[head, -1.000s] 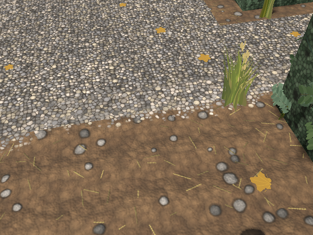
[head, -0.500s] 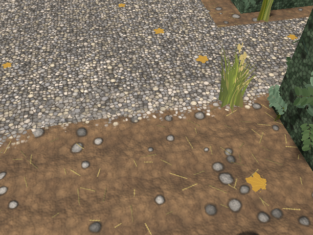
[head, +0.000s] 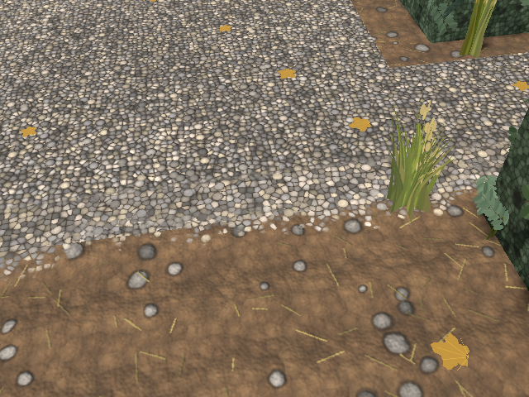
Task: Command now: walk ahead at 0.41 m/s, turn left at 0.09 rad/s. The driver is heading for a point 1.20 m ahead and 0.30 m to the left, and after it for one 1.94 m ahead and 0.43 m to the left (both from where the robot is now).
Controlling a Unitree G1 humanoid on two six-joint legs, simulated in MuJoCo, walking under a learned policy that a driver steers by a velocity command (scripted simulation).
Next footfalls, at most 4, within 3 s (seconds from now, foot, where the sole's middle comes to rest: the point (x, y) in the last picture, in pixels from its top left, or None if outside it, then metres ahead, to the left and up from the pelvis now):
0.36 left None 0.35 0.17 -0.78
0.86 right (268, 340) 0.68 0.06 -0.78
1.40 left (155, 281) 0.87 0.40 -0.78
1.94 right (214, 195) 1.21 0.26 -0.78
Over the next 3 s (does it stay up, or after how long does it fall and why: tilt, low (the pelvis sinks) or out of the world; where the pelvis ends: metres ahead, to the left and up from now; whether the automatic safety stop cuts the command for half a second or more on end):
stays up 1.56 0.36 -0.01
